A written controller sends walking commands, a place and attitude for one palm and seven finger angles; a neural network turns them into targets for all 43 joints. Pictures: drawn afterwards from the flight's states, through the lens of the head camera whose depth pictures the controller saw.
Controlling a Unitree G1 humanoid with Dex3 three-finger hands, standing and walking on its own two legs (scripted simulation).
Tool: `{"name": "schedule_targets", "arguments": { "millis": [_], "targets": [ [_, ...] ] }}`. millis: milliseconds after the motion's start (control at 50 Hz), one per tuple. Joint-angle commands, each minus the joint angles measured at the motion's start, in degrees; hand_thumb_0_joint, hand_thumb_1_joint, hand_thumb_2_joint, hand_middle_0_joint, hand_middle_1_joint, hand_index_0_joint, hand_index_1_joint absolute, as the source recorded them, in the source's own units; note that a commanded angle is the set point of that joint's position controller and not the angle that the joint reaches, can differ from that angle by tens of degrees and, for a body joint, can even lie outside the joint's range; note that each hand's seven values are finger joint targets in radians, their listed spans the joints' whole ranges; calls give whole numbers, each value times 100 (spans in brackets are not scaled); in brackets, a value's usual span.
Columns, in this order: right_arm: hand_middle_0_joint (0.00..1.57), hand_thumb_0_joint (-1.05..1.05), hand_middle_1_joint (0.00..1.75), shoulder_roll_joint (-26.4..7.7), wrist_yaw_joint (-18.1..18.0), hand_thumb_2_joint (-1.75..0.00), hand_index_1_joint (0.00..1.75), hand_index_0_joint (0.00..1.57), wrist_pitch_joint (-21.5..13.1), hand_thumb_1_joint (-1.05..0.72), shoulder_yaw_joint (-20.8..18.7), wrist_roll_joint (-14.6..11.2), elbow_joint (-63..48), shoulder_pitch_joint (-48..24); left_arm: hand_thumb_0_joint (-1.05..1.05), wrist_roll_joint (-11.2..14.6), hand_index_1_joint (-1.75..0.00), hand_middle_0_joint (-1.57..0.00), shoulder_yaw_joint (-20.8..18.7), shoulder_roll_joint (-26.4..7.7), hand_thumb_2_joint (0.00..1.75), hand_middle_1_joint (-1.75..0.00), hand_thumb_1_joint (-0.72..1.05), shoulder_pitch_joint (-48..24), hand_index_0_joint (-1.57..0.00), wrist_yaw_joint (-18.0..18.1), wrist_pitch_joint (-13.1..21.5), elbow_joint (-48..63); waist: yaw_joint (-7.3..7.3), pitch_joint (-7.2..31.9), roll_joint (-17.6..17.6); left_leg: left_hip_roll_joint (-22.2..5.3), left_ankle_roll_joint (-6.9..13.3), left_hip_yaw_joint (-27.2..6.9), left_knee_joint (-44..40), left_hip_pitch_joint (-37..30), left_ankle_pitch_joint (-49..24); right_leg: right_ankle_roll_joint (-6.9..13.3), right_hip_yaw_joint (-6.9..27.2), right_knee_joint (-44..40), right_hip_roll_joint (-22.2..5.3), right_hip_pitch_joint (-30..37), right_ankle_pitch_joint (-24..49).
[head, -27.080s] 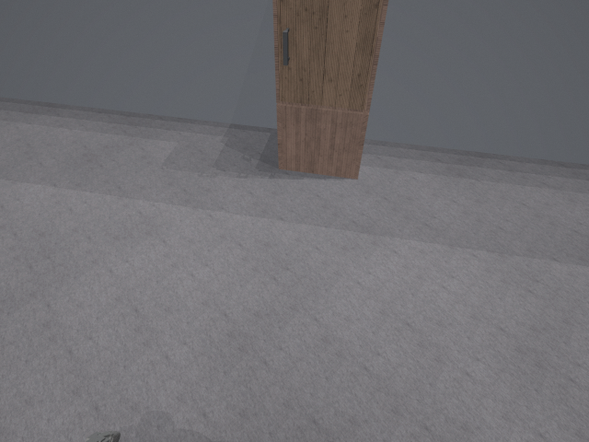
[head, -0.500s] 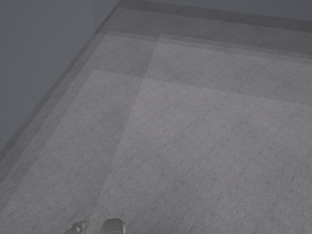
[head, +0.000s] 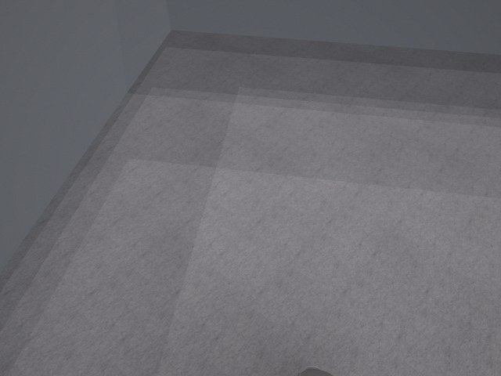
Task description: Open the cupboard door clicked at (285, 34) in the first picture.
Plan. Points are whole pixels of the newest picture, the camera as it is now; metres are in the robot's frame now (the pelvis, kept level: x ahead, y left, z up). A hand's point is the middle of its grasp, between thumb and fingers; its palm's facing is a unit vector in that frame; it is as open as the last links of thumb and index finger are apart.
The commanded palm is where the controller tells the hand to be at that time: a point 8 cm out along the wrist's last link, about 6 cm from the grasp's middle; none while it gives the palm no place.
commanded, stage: turn to face it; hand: left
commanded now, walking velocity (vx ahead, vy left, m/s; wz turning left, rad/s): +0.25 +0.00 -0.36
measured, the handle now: out of the picture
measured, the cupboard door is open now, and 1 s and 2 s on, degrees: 45 45 45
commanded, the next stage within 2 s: none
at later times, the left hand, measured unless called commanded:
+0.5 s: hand (179, 329) +0.23 +0.17 -0.19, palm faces +0.16 -0.97 -0.19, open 7.3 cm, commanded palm none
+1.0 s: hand (197, 358) +0.18 +0.12 -0.18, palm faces +0.46 -0.85 -0.26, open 7.4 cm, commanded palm none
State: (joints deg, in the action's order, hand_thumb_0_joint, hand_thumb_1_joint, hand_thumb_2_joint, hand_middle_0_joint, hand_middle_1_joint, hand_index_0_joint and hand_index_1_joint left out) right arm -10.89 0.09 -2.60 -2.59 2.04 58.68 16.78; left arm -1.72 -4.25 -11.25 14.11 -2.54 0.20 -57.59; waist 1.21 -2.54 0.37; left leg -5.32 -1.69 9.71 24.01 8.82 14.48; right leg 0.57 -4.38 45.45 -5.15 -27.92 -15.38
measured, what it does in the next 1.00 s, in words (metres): walks ahead, turning left: right foot, then left foot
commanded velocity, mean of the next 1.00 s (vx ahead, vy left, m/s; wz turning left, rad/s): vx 0.01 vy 0.00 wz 0.54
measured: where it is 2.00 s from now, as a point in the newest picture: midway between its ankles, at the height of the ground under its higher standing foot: (295, 358)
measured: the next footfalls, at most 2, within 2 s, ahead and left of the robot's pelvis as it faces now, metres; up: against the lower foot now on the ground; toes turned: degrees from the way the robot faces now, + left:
right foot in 0.08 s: +0.15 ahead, -0.14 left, +0.00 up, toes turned -8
left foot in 0.36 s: +0.25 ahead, +0.09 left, +0.00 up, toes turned +11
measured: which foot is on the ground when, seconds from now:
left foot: down 0.00-0.08, up 0.10-0.34, down 0.36-0.68, up 0.70-1.00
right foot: up 0.00-0.06, down 0.08-0.38, up 0.40-0.66, down 0.68-1.00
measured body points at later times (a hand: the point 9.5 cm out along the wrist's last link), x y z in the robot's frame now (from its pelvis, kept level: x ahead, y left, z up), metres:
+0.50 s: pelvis +0.18 -0.03 -0.01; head +0.21 +0.00 +0.43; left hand +0.22 +0.22 -0.18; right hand +0.26 -0.26 -0.16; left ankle +0.21 +0.08 -0.74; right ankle +0.13 -0.16 -0.69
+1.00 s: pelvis +0.24 -0.09 -0.01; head +0.29 -0.06 +0.44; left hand +0.16 +0.16 -0.16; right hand +0.48 -0.27 -0.14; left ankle +0.20 +0.03 -0.73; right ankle +0.24 -0.19 -0.74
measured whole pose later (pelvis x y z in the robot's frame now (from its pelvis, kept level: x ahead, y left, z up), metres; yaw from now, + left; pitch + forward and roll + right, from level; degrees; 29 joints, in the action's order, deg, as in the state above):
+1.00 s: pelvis +0.24 -0.09 -0.01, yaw +27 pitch +0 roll +3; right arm -15.3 1.9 3.3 -3.5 0.9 50.1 4.5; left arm -1.2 -2.8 -13.5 14.7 0.9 -0.3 -52.5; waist 0.7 -6.6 3.6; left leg -0.3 -2.2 6.4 35.6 18.8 17.9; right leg -0.2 -12.6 34.5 -8.3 -11.3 -22.5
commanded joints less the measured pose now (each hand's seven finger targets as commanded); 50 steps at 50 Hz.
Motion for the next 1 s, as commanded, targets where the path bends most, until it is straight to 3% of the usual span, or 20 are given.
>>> {"name": "schedule_targets", "arguments": {
  "millis": [0,20,40,60,80,180,300,320,340,360,380,480,620,660,680,720,760,860,960,980],
  "targets": [
    [20,0,30,-1006,-25,-90,30,20,-21,-90,-220,-16,-261,38,0,-7,-30,-20,-72,-341,90,-30,90,52,-20,-35,115,349,36,-43,-532,-1135,583,-344,-623,1011,1040,-29,-375,-954,315,1511,209],
    [20,0,30,-920,-24,-90,30,20,-2,-90,-194,-21,-269,-45,0,-14,-30,-20,-122,-501,90,-30,90,462,-20,-7,132,210,257,24,-326,-889,421,-150,73,1263,1030,59,-264,-1272,361,2134,99],
    [20,0,30,-719,9,-90,30,20,-1,-90,-131,-83,-350,-128,0,-28,-30,-20,-204,-937,90,-30,90,1124,-20,43,206,41,594,239,665,-344,150,387,1643,1998,1011,407,853,-1971,-314,3022,-591],
    [20,0,30,-364,43,-90,30,20,-24,-90,-59,-144,-589,-281,0,4,-30,-20,-351,-1600,90,-30,90,1749,-20,124,266,-125,822,539,2386,308,-46,387,3468,3231,2378,1124,3274,-3085,-1786,3774,-792],
    [20,0,30,-625,12,-90,30,20,-26,-90,-96,-118,-680,-460,0,84,-30,-20,-296,-1576,90,-30,90,1659,-20,208,235,-68,757,479,1565,39,1,-469,4212,3443,2233,1509,3669,-3390,-2037,3515,-862],
    [20,0,30,-142,-18,-90,30,20,125,-90,4,-100,-87,110,0,18,-30,-20,-13,-684,90,-30,90,147,-20,342,342,151,-185,310,732,-210,-64,-727,3113,1967,961,989,804,-2972,-1390,1823,2221],
    [20,0,30,-127,45,-90,30,20,142,-90,38,-94,3,304,0,114,-30,-20,-18,-708,90,-30,90,-64,-20,373,238,45,-264,350,411,184,-41,-276,630,736,-869,358,-326,-1927,-922,2053,2568],
    [20,0,30,-415,38,-90,30,20,125,-90,-12,-78,14,576,0,131,-30,-20,-15,-657,90,-30,90,9,-20,379,190,105,-365,582,-162,2,102,-623,410,91,-2094,136,-454,-1242,-767,1717,2006],
    [20,0,30,-936,-10,-90,30,20,118,-90,-124,-27,-39,823,0,168,-30,-20,3,-459,90,-30,90,153,-20,389,130,216,-426,798,-1375,-1045,686,-2071,256,-449,-3719,-235,-672,-264,-203,879,162],
    [20,0,30,-1249,-81,-90,30,20,184,-90,-204,-18,-79,940,0,174,-30,-20,54,-414,90,-30,90,86,-20,428,61,353,-557,872,-1798,-1816,1333,-3108,-188,-331,-3879,-320,-357,825,285,559,-2522],
    [20,0,30,-1266,-155,-90,30,20,226,-90,-205,-10,-145,752,0,131,-30,-20,29,-454,90,-30,90,-222,-20,412,-17,489,-503,699,-1521,-1815,1477,-3396,-355,-151,-3127,-303,158,1461,263,144,-2431],
    [20,0,30,-1125,-204,-90,30,20,198,-90,-220,-28,-456,53,0,127,-30,-20,-18,-410,90,-30,90,-539,-20,340,-79,597,-263,768,-923,-1077,1146,-2377,-136,19,-3272,-429,392,1208,194,61,-1353],
    [20,0,30,-1267,-92,-90,30,20,408,-90,-390,-70,-909,-767,0,108,-30,-20,-97,-593,90,-30,90,142,-20,355,-71,706,73,701,-817,-385,685,-2302,176,1296,-991,-358,94,-1730,485,1987,-8],
    [20,0,30,-655,9,-90,30,20,433,-90,-315,-127,-1227,-958,0,-26,-30,-20,-268,-1515,90,-30,90,310,-20,425,-13,807,243,346,1826,857,-102,-843,2246,2822,1629,495,2473,-3331,-1900,2459,-240],
    [20,0,30,-836,64,-90,30,20,439,-90,-345,-72,-1288,-1036,0,4,-30,-20,-199,-1575,90,-30,90,119,-20,407,-31,939,221,252,1511,610,-27,-1036,3509,2589,1995,881,2390,-3323,-2293,1760,15],
    [20,0,30,-762,56,-90,30,20,503,-90,-343,-81,-1132,-1049,0,28,-30,-20,-131,-1120,90,-30,90,-256,-20,461,30,1001,-59,160,1380,323,-113,-1108,4475,2777,1508,849,1598,-2745,-1737,1925,1807],
    [20,0,30,-628,114,-90,30,20,521,-90,-265,-112,-1097,-1052,0,24,-30,-20,-68,-968,90,-30,90,-224,-20,440,72,1000,-116,216,1179,309,-213,-857,3977,2548,1279,661,626,-2380,-1346,2185,3302],
    [20,0,30,-521,182,-90,30,20,511,-90,-137,-144,-1213,-1399,0,12,-30,-20,-113,-1285,90,-30,90,222,-20,438,84,869,94,441,1048,481,-188,-348,2198,1915,1052,561,184,-1985,-1365,2851,4336],
    [20,0,30,-974,136,-90,30,20,421,-90,-220,-88,-1102,-607,0,105,-30,-20,-174,-1413,90,-30,90,35,-20,384,59,923,-402,933,702,462,131,-326,191,-155,-770,56,-372,-408,-1281,2046,3901],
    [20,0,30,-1605,110,-90,30,20,380,-90,-376,-29,-1059,-197,0,144,-30,-20,-131,-1142,90,-30,90,-5,-20,348,21,1088,-620,1224,-757,-874,773,-2022,118,-1351,-2656,-347,-645,817,-660,496,1138]
  ]
}}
